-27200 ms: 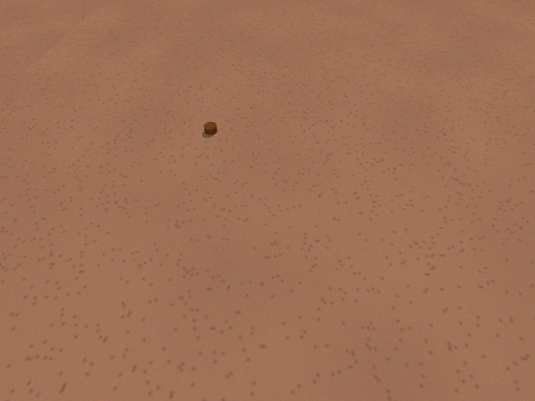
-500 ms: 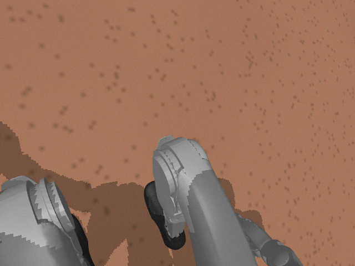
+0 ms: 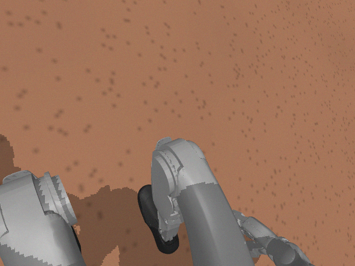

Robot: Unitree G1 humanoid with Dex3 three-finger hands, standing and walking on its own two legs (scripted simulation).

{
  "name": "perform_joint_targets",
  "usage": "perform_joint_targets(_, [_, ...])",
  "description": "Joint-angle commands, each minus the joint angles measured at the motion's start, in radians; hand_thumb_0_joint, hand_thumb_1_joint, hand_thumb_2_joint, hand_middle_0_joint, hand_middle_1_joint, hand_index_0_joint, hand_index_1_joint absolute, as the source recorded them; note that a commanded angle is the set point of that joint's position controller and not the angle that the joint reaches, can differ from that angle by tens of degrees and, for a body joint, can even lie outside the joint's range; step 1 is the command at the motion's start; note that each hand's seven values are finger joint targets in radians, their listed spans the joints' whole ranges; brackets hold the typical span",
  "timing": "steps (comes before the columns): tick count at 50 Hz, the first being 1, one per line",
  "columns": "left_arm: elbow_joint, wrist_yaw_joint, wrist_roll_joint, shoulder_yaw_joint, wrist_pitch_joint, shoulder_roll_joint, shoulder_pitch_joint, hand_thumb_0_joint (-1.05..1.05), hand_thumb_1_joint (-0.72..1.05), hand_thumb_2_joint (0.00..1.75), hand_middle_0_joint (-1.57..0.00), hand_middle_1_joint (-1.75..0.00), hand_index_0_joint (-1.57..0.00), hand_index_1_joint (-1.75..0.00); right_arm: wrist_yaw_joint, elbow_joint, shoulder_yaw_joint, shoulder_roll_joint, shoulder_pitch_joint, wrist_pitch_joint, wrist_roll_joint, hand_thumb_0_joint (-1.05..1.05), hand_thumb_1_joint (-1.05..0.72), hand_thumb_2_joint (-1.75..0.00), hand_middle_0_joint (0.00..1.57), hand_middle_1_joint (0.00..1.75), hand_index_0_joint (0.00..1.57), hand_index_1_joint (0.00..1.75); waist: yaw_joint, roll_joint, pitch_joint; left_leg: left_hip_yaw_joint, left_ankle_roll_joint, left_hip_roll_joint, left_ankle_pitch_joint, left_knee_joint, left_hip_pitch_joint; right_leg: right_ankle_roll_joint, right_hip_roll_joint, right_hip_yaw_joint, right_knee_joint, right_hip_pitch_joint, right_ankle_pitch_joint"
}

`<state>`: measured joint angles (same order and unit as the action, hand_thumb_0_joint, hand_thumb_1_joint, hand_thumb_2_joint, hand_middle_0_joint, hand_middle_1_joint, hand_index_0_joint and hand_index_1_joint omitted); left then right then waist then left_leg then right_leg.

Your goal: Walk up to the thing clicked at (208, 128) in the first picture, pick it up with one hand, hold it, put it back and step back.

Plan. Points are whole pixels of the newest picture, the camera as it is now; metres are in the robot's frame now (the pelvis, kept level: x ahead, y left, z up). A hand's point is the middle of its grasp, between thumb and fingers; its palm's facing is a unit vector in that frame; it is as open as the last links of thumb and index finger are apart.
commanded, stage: rest palm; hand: left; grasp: from above
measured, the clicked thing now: out of the picture +0.40 +0.37 -0.27
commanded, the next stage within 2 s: close in 0.40 s
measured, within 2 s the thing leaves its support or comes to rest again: neither
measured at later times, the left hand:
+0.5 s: hand out of the picture +0.39 +0.36 -0.25, palm faces -0.42 -0.20 -0.88, open 13.9 cm
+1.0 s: hand out of the picture +0.38 +0.36 -0.25, palm faces -0.43 -0.20 -0.88, open 12.4 cm
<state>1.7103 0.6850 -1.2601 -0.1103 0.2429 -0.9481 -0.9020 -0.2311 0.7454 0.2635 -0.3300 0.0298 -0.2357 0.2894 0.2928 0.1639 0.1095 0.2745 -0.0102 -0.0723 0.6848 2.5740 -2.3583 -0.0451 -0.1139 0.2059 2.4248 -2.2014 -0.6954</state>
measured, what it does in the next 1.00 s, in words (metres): stands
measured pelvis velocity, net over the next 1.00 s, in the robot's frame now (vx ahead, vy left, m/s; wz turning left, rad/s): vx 0.00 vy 0.00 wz -0.01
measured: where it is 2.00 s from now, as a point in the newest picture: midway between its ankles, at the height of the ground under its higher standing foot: (121, 249)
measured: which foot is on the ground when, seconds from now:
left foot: down 0.00-1.00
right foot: down 0.00-1.00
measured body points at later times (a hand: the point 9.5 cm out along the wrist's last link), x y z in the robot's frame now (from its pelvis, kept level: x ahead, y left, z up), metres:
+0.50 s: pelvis +0.00 +0.00 +0.00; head +0.26 +0.14 +0.34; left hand +0.41 +0.36 -0.20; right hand +0.10 -0.24 -0.07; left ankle +0.07 +0.13 -0.26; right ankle +0.11 -0.11 -0.26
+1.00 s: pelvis +0.00 +0.00 +0.00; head +0.25 +0.15 +0.34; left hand +0.40 +0.37 -0.20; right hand +0.10 -0.24 -0.06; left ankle +0.07 +0.13 -0.26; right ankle +0.11 -0.11 -0.26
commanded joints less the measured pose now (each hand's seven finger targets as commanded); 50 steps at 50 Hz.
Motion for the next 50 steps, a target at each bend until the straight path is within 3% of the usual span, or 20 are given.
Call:
perform_joint_targets(1, [-0.103,0.023,0.028,0.010,-0.014,-0.207,-0.264,0.00,-0.49,0.92,-0.06,-1.01,-0.07,-0.99,-0.007,-0.005,-0.086,-0.309,0.133,-0.027,-0.016,0.00,-0.89,-0.90,0.20,0.30,0.20,0.30,0.036,-0.512,-0.533,-0.079,0.013,-0.012,-0.105,-0.282,0.518,0.066,-0.019,0.091,-0.207,0.196,0.195])
perform_joint_targets(3, [-0.094,0.027,0.021,-0.056,-0.015,-0.281,-0.258,0.00,-0.50,0.92,-0.06,-1.02,-0.07,-1.00,-0.010,-0.014,-0.080,-0.317,0.142,-0.032,-0.012,0.00,-0.89,-0.90,0.20,0.30,0.20,0.30,0.035,-0.522,-0.543,-0.081,0.013,-0.013,-0.143,-0.279,0.520,0.065,-0.019,0.091,-0.199,0.234,0.232])
perform_joint_targets(4, [-0.106,0.019,0.017,-0.029,-0.015,-0.247,-0.252,0.00,-0.50,0.93,-0.06,-1.01,-0.07,-1.00,-0.013,-0.024,-0.084,-0.314,0.131,-0.035,-0.017,0.00,-0.89,-0.90,0.20,0.30,0.20,0.30,0.034,-0.532,-0.542,-0.082,0.017,-0.011,-0.157,-0.278,0.532,0.065,-0.015,0.090,-0.193,0.225,0.239])
perform_joint_targets(6, [-0.094,0.013,0.017,-0.029,-0.016,-0.243,-0.246,0.00,-0.50,0.93,-0.06,-1.02,-0.07,-1.01,-0.018,-0.022,-0.078,-0.310,0.128,-0.038,-0.007,0.00,-0.89,-0.90,0.20,0.30,0.20,0.30,0.046,-0.556,-0.552,-0.091,0.017,-0.014,-0.172,-0.262,0.540,0.064,-0.022,0.089,-0.193,0.254,0.262])
perform_joint_targets(12, [-0.103,0.004,0.036,-0.064,0.001,-0.290,-0.220,0.00,-0.50,0.93,-0.06,-1.02,-0.07,-1.01,-0.023,-0.016,-0.057,-0.309,0.142,-0.040,-0.001,0.00,-0.89,-0.90,0.20,0.30,0.20,0.30,0.040,-0.560,-0.573,-0.089,0.017,-0.015,-0.224,-0.263,0.547,0.063,-0.026,0.098,-0.203,0.306,0.296])
perform_joint_targets(15, [-0.096,-0.003,0.042,-0.046,0.012,-0.278,-0.214,0.00,-0.48,0.91,-0.06,-1.04,-0.08,-1.02,-0.029,-0.022,-0.049,-0.312,0.134,-0.043,0.007,0.00,-0.89,-0.90,0.20,0.30,0.20,0.30,0.052,-0.540,-0.562,-0.093,0.011,-0.015,-0.210,-0.241,0.528,0.058,-0.028,0.098,-0.204,0.318,0.294])
perform_joint_targets(19, [-0.105,0.008,0.056,-0.083,0.031,-0.320,-0.188,0.00,-0.48,0.93,-0.07,-1.03,-0.08,-1.01,-0.027,-0.021,-0.038,-0.311,0.135,-0.040,0.004,0.00,-0.89,-0.90,0.20,0.30,0.20,0.30,0.033,-0.496,-0.578,-0.091,0.004,-0.017,-0.212,-0.237,0.507,0.055,-0.034,0.094,-0.223,0.355,0.295])
perform_joint_targets(21, [-0.106,0.004,0.051,-0.041,0.036,-0.281,-0.188,0.00,-0.47,0.91,-0.06,-1.03,-0.08,-1.01,-0.032,-0.031,-0.044,-0.325,0.131,-0.044,0.009,0.00,-0.89,-0.90,0.20,0.30,0.20,0.30,0.047,-0.496,-0.561,-0.092,0.004,-0.016,-0.200,-0.228,0.505,0.055,-0.031,0.098,-0.213,0.334,0.282])
perform_joint_targets(24, [-0.140,0.016,0.056,-0.063,0.044,-0.316,-0.194,0.00,-0.47,0.92,-0.06,-1.03,-0.08,-1.01,-0.026,-0.034,-0.045,-0.327,0.126,-0.041,0.002,0.00,-0.89,-0.90,0.20,0.30,0.20,0.30,0.029,-0.496,-0.581,-0.090,0.003,-0.019,-0.196,-0.237,0.504,0.056,-0.039,0.092,-0.229,0.352,0.272])
perform_joint_targets(25, [-0.114,0.026,0.049,-0.095,0.041,-0.350,-0.170,0.00,-0.46,0.93,-0.07,-1.03,-0.09,-1.01,-0.024,-0.027,-0.040,-0.330,0.127,-0.039,0.005,0.00,-0.89,-0.90,0.20,0.30,0.20,0.30,0.023,-0.495,-0.574,-0.090,0.004,-0.019,-0.191,-0.237,0.501,0.057,-0.037,0.096,-0.223,0.346,0.269])
perform_joint_targets(26, [-0.119,0.023,0.044,-0.064,0.042,-0.313,-0.175,0.00,-0.40,0.87,-0.09,-1.04,-0.13,-1.00,-0.027,-0.041,-0.040,-0.323,0.128,-0.040,0.008,0.00,-0.88,-0.90,0.20,0.30,0.20,0.30,0.029,-0.512,-0.562,-0.091,0.005,-0.018,-0.184,-0.241,0.496,0.059,-0.037,0.093,-0.221,0.343,0.262])
perform_joint_targets(28, [-0.119,0.037,0.036,-0.083,0.035,-0.337,-0.173,0.00,-0.37,0.87,-0.12,-1.02,-0.15,-0.99,-0.025,-0.021,-0.040,-0.322,0.127,-0.036,0.009,0.00,-0.88,-0.90,0.20,0.30,0.20,0.30,0.025,-0.489,-0.571,-0.091,0.004,-0.021,-0.177,-0.237,0.483,0.057,-0.041,0.092,-0.226,0.346,0.255])
perform_joint_targets(29, [-0.126,0.035,0.041,-0.053,0.030,-0.296,-0.189,0.00,-0.37,0.86,-0.11,-1.02,-0.14,-0.99,-0.025,-0.034,-0.046,-0.325,0.116,-0.037,0.006,0.00,-0.88,-0.89,0.20,0.30,0.20,0.30,0.032,-0.493,-0.572,-0.091,0.003,-0.021,-0.179,-0.233,0.486,0.057,-0.043,0.090,-0.226,0.338,0.260])
perform_joint_targets(30, [-0.104,0.037,0.045,-0.068,0.026,-0.311,-0.191,0.00,-0.36,0.84,-0.12,-1.02,-0.15,-0.98,-0.025,-0.025,-0.041,-0.328,0.130,-0.038,0.010,0.00,-0.88,-0.90,0.20,0.30,0.20,0.30,0.042,-0.496,-0.565,-0.088,0.004,-0.021,-0.178,-0.236,0.487,0.056,-0.040,0.099,-0.226,0.331,0.261])
perform_joint_targets(32, [-0.107,0.033,0.051,-0.033,0.021,-0.279,-0.209,0.00,-0.34,0.83,-0.14,-1.00,-0.17,-0.96,-0.022,-0.023,-0.045,-0.323,0.120,-0.039,0.006,0.00,-0.88,-0.90,0.20,0.30,0.20,0.30,0.040,-0.494,-0.544,-0.087,0.003,-0.022,-0.153,-0.241,0.472,0.059,-0.043,0.089,-0.235,0.314,0.239])
perform_joint_targets(35, [-0.096,0.026,0.044,-0.040,0.008,-0.301,-0.204,0.00,-0.31,0.81,-0.16,-0.98,-0.19,-0.94,-0.023,-0.031,-0.049,-0.335,0.116,-0.045,0.000,0.00,-0.88,-0.90,0.20,0.30,0.20,0.30,0.034,-0.512,-0.525,-0.070,0.011,-0.022,-0.137,-0.260,0.492,0.063,-0.035,0.105,-0.213,0.273,0.221])
perform_joint_targets(36, [-0.076,0.026,0.041,-0.069,0.004,-0.332,-0.184,0.00,-0.30,0.80,-0.17,-0.97,-0.21,-0.93,-0.023,-0.022,-0.049,-0.336,0.134,-0.043,0.002,0.00,-0.88,-0.90,0.20,0.30,0.20,0.30,0.033,-0.517,-0.521,-0.071,0.012,-0.023,-0.143,-0.262,0.495,0.062,-0.035,0.106,-0.213,0.283,0.223])
perform_joint_targets(40, [-0.074,0.009,0.045,-0.029,0.001,-0.272,-0.198,0.00,-0.25,0.76,-0.20,-0.96,-0.24,-0.91,-0.024,-0.027,-0.053,-0.330,0.108,-0.042,0.003,0.00,-0.88,-0.90,0.20,0.30,0.20,0.30,0.042,-0.527,-0.503,-0.066,0.017,-0.023,-0.134,-0.274,0.496,0.066,-0.034,0.104,-0.204,0.263,0.215])
perform_joint_targets(44, [-0.096,-0.009,0.050,-0.032,0.012,-0.300,-0.223,0.00,-0.19,0.71,-0.24,-0.92,-0.28,-0.88,-0.029,-0.039,-0.042,-0.332,0.114,-0.053,-0.003,0.00,-0.88,-0.90,0.20,0.30,0.20,0.30,0.050,-0.525,-0.478,-0.062,0.015,-0.019,-0.112,-0.272,0.490,0.062,-0.026,0.110,-0.201,0.250,0.202])
perform_joint_targets(50, [-0.117,0.000,0.046,-0.023,0.041,-0.281,-0.197,0.00,-0.13,0.67,-0.28,-0.89,-0.33,-0.84,-0.031,-0.031,-0.032,-0.327,0.120,-0.053,0.004,0.00,-0.88,-0.90,0.20,0.30,0.20,0.30,0.051,-0.535,-0.532,-0.071,0.017,-0.021,-0.179,-0.252,0.534,0.056,-0.031,0.111,-0.203,0.306,0.265])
